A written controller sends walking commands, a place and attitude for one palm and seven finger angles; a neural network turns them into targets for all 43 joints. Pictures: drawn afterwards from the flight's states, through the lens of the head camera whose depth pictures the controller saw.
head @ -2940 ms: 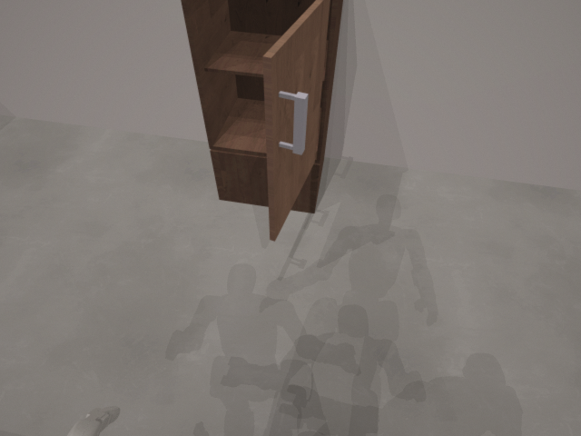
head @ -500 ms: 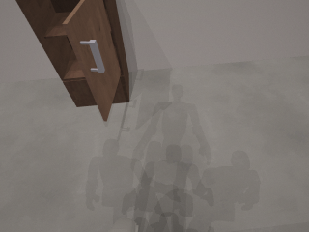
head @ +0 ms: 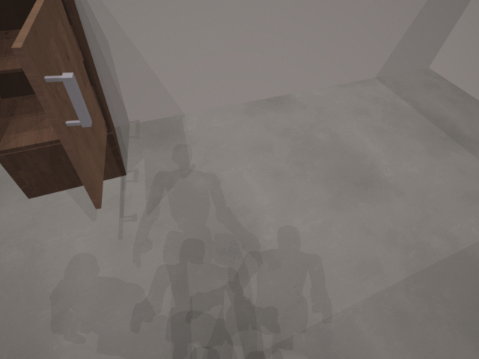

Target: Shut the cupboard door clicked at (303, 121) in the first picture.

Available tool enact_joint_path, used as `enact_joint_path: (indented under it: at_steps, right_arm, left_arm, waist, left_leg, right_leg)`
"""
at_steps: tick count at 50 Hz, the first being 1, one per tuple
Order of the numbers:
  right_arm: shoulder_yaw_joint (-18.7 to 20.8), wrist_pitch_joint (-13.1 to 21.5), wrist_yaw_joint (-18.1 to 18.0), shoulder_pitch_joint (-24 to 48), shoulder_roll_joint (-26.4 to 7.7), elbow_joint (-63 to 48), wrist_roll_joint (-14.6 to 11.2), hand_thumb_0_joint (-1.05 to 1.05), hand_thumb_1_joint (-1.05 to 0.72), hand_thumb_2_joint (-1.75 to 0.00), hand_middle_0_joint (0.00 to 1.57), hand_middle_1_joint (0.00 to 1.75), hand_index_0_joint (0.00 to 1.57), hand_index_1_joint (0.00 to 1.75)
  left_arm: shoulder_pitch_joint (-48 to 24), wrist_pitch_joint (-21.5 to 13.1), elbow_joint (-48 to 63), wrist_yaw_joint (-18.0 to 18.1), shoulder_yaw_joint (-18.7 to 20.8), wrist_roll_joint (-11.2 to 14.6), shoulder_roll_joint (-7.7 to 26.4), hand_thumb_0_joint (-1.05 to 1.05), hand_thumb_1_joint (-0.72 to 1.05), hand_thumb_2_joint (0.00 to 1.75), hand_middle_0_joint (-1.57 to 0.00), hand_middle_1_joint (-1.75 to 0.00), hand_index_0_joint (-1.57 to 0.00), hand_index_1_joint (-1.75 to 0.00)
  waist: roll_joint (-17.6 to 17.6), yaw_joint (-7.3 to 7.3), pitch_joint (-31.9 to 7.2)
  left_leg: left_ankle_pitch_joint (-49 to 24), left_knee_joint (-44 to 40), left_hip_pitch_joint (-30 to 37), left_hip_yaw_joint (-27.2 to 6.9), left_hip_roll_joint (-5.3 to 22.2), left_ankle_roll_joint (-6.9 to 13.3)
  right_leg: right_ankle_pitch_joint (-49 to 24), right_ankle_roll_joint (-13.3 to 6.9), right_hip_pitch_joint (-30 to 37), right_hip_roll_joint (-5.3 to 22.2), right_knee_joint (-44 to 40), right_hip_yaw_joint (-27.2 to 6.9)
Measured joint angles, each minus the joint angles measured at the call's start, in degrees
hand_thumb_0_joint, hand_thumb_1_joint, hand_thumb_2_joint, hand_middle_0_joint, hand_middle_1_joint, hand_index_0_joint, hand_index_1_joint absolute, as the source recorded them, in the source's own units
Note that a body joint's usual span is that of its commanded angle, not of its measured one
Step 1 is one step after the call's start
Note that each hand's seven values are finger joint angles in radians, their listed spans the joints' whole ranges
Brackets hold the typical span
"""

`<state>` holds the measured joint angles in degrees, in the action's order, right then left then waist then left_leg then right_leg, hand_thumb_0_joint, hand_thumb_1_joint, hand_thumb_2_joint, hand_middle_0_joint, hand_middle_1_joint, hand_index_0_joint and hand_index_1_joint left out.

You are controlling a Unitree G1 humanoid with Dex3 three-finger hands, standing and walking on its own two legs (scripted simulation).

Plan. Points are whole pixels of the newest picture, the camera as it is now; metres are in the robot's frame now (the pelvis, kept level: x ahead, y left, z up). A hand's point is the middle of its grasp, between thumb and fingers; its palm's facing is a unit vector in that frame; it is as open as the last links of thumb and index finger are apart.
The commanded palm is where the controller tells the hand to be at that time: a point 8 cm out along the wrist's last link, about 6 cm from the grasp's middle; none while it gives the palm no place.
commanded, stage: walk around to get in front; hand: left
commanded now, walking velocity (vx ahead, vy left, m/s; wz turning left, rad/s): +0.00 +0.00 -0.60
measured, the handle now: (69, 102) +0.68 +0.51 -0.02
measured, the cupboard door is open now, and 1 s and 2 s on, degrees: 80 80 80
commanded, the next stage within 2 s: none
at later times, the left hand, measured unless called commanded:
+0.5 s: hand out of the picture +0.14 +0.12 -0.16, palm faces -0.26 -0.94 -0.24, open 7.4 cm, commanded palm none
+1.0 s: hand (198, 299) +0.26 +0.10 -0.18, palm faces -0.53 -0.84 -0.15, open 7.4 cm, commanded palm none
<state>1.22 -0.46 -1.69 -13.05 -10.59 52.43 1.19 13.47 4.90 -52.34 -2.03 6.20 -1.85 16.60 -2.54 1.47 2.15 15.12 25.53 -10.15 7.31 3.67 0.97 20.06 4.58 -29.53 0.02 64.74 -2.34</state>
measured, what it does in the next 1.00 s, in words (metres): walks ahead, turning right: right foot, then left foot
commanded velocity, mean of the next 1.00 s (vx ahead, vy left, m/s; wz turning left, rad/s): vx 0.20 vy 0.00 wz -0.59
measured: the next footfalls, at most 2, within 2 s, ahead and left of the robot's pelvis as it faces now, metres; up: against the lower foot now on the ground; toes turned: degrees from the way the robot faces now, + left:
right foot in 0.22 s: +0.00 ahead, -0.16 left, +0.00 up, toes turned -13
left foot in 0.68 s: +0.11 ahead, +0.07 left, +0.00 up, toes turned -17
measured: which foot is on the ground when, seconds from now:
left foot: down 0.00-0.22, up 0.24-0.66, down 0.68-1.00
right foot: up 0.00-0.20, down 0.22-0.68, up 0.70-1.00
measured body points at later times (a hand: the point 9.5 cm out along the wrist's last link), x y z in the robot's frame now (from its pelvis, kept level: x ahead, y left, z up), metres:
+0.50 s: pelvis -0.01 -0.05 -0.01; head +0.02 -0.06 +0.44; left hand +0.15 +0.16 -0.14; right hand -0.03 -0.32 -0.15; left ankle +0.03 +0.10 -0.68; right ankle -0.04 -0.15 -0.74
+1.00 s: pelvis +0.11 -0.04 +0.00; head +0.15 -0.02 +0.45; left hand +0.29 +0.14 -0.17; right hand -0.05 -0.21 -0.13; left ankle +0.07 +0.08 -0.74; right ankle +0.06 -0.20 -0.65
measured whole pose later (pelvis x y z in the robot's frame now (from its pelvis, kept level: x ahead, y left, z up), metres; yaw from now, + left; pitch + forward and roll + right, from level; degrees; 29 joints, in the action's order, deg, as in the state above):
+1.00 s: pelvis +0.11 -0.04 +0.00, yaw -35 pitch +0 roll -3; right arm 0.8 3.6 -1.6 -24.3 -7.8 58.4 1.1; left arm 13.8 3.3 -55.5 -2.9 6.0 -2.3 13.7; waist -2.4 0.1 2.2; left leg 20.2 19.4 1.1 17.3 5.2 0.3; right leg 9.2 2.1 -36.9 4.0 65.2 2.3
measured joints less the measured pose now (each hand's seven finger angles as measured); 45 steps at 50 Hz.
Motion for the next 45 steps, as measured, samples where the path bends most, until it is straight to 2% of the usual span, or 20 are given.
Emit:
enact_joint_path:
  at_steps: [4,8,10,11,12,14,16,18,24,29,31,33,34,35,37,40,45]
  right_arm:
    - [0.37,0.58,0.35,-1.04,0.02,0.14,0.15,0.01,-0.9,-0.9,0.2,0.3,0.21,0.3]
    - [1.08,0.27,0.78,-1.72,-0.89,1.15,0.3,0.01,-0.9,-0.9,0.2,0.3,0.21,0.3]
    - [1.56,0.04,1.0,-2.34,-1.71,1.61,0.2,0.01,-0.9,-0.9,0.2,0.3,0.21,0.3]
    - [1.77,-0.1,1.14,-3.01,-2.18,1.63,0.01,0.01,-0.9,-0.9,0.2,0.3,0.21,0.3]
    - [2.02,-0.54,1.18,-2.99,-2.96,2.01,-0.1,0.01,-0.9,-0.9,0.2,0.3,0.21,0.3]
    - [2.32,-2.05,0.75,-2.63,-4.05,2.66,-0.2,0.01,-0.91,-0.9,0.2,0.3,0.21,0.3]
    - [2.41,-2.86,0.46,-2.09,-4.35,3.1,-0.24,0.01,-0.91,-0.9,0.2,0.3,0.2,0.3]
    - [2.41,-3.06,0.52,-1.2,-4.3,2.98,-0.18,0.01,-0.91,-0.9,0.2,0.3,0.2,0.3]
    - [2.36,-2.48,1.27,1.23,-3.75,1.38,0.29,0.01,-0.91,-0.9,0.2,0.3,0.2,0.3]
    - [2.17,-1.58,2.09,2.12,-3.14,0.43,0.27,0.01,-0.91,-0.9,0.2,0.3,0.2,0.3]
    - [2.0,-0.83,2.14,2.31,-2.71,-0.25,0.06,0.01,-0.91,-0.9,0.2,0.3,0.2,0.3]
    - [1.59,0.44,1.95,2.12,-2.35,-1.13,-0.14,0.01,-0.91,-0.9,0.2,0.3,0.2,0.3]
    - [1.34,1.31,1.75,1.96,-2.19,-1.51,-0.13,0.01,-0.91,-0.9,0.2,0.3,0.2,0.3]
    - [1.05,1.97,1.56,1.9,-1.73,-1.6,0.01,0.01,-0.91,-0.9,0.2,0.3,0.2,0.3]
    - [0.33,2.65,1.33,0.81,-1.01,-1.69,0.24,0.0,-0.91,-0.9,0.2,0.3,0.2,0.3]
    - [-0.33,3.17,0.86,-2.36,0.04,-0.66,0.27,0.0,-0.91,-0.9,0.2,0.3,0.21,0.3]
    - [-0.54,3.7,0.3,-7.24,1.51,2.79,-0.14,0.0,-0.91,-0.9,0.2,0.3,0.21,0.3]
  left_arm:
    - [-1.19,0.6,-0.61,-0.1,-0.66,0.21,-1.1,0.01,0.91,0.9,-0.2,-0.3,-0.2,-0.3]
    - [-3.28,0.04,-0.21,-0.19,-1.54,0.46,-2.63,0.01,0.91,0.9,-0.2,-0.3,-0.2,-0.3]
    - [-4.19,-0.76,0.3,-0.22,-1.99,0.5,-3.2,0.01,0.91,0.9,-0.2,-0.3,-0.2,-0.3]
    - [-4.48,-1.47,0.68,-0.19,-2.27,0.43,-3.25,0.01,0.91,0.9,-0.2,-0.3,-0.2,-0.3]
    - [-5.19,-2.25,0.59,0.17,-2.43,0.33,-3.81,0.01,0.91,0.9,-0.2,-0.3,-0.2,-0.3]
    - [-6.01,-3.05,0.87,1.03,-2.92,0.6,-4.79,0.01,0.91,0.9,-0.2,-0.3,-0.2,-0.3]
    - [-6.04,-3.28,1.28,1.79,-2.97,0.7,-5.27,0.01,0.91,0.9,-0.2,-0.3,-0.2,-0.3]
    - [-5.8,-3.26,1.43,2.19,-3.04,0.76,-5.33,0.01,0.91,0.9,-0.2,-0.3,-0.2,-0.3]
    - [-4.01,-3.34,0.6,1.87,-3.31,0.64,-5.29,0.01,0.91,0.9,-0.2,-0.3,-0.2,-0.3]
    - [-0.68,-3.82,-0.27,1.37,-3.25,0.25,-5.01,0.01,0.91,0.89,-0.2,-0.3,-0.2,-0.3]
    - [0.76,-3.72,-0.69,1.26,-3.0,0.15,-4.55,0.01,0.91,0.89,-0.2,-0.3,-0.2,-0.3]
    - [2.31,-3.37,-1.15,1.2,-2.56,0.28,-3.94,0.01,0.91,0.9,-0.2,-0.3,-0.2,-0.3]
    - [3.07,-3.08,-1.37,1.17,-2.3,0.45,-3.61,0.01,0.91,0.9,-0.2,-0.3,-0.2,-0.3]
    - [3.47,-2.66,-1.96,1.13,-1.92,0.55,-3.23,0.01,0.91,0.9,-0.2,-0.3,-0.2,-0.3]
    - [4.09,-1.79,-3.14,0.67,-1.29,0.2,-2.81,0.01,0.91,0.9,-0.2,-0.3,-0.2,-0.3]
    - [4.06,-1.62,-3.78,-0.55,-0.57,-0.36,-2.16,0.01,0.91,0.9,-0.2,-0.3,-0.2,-0.3]
    - [2.73,-2.06,-2.87,-0.8,0.05,-0.41,-1.97,0.01,0.91,0.9,-0.2,-0.3,-0.2,-0.3]
  waist:
    - [0.93,-1.3,1.31]
    - [2.53,-2.37,2.59]
    - [3.41,-2.76,2.79]
    - [3.66,-2.93,2.57]
    - [4.89,-3.05,2.9]
    - [6.1,-3.49,3.4]
    - [5.81,-3.33,3.4]
    - [5.12,-3.11,3.28]
    - [4.05,-2.58,1.9]
    - [2.75,-0.67,-0.18]
    - [1.77,0.16,-0.8]
    - [0.88,0.55,-1.42]
    - [0.5,0.49,-1.74]
    - [-0.26,0.46,-1.72]
    - [-0.54,0.23,-1.92]
    - [-0.21,-0.46,-2.22]
    - [0.0,-0.4,-1.4]
  left_leg:
    - [0.61,1.05,-0.36,2.74,1.63,-0.49]
    - [2.12,4.08,-1.66,5.51,4.05,-1.82]
    - [3.64,7.11,-2.87,6.73,5.46,-2.87]
    - [4.92,9.86,-4.11,7.08,6.16,-3.49]
    - [8.19,14.56,-6.08,5.69,6.95,-4.19]
    - [13.22,25.54,-10.64,0.8,5.63,-4.68]
    - [12.96,32.85,-13.95,-1.55,4.25,-5.1]
    - [10.54,35.8,-16.15,-2.75,3.61,-5.67]
    - [5.91,33.28,-17.62,-4.51,2.91,-6.67]
    - [7.81,24.22,-14.13,-4.26,1.15,-5.96]
    - [8.53,18.5,-11.47,-4.04,0.03,-5.29]
    - [6.02,9.83,-7.16,-3.37,-0.86,-4.67]
    - [4.53,6.78,-5.71,-2.87,-0.98,-3.63]
    - [3.78,7.43,-5.51,-1.77,-1.12,-2.09]
    - [4.0,7.3,-3.72,0.27,-0.37,-0.01]
    - [2.93,2.09,0.78,2.04,0.6,0.39]
    - [2.42,-4.39,6.83,5.74,1.26,0.02]
  right_leg:
    - [2.98,0.04,4.42,2.49,-9.56,2.25]
    - [4.26,-1.09,9.05,2.53,-19.93,4.75]
    - [0.29,-2.02,12.47,1.95,-27.62,5.99]
    - [-2.71,-3.21,14.39,1.75,-31.95,6.29]
    - [-2.63,-4.4,14.02,0.78,-31.69,6.35]
    - [-1.46,-5.76,13.51,-0.12,-30.34,6.03]
    - [-1.85,-6.28,14.17,-0.43,-31.52,5.01]
    - [-3.14,-6.52,14.91,-0.79,-33.38,3.74]
    - [-5.57,-6.61,16.32,-2.37,-37.11,0.59]
    - [-5.56,-6.11,17.03,-3.04,-38.11,-2.3]
    - [-4.95,-5.55,16.94,-3.03,-37.54,-3.73]
    - [-3.43,-4.72,16.19,-3.22,-35.32,-5.19]
    - [-0.93,-5.04,14.97,-3.41,-32.37,-5.69]
    - [3.01,-5.08,13.11,-3.24,-27.23,-5.45]
    - [5.49,-4.76,8.61,-2.93,-15.58,-2.65]
    - [0.3,-4.03,2.81,-1.15,-3.54,1.52]
    - [-8.7,-2.91,-4.43,1.74,4.16,2.57]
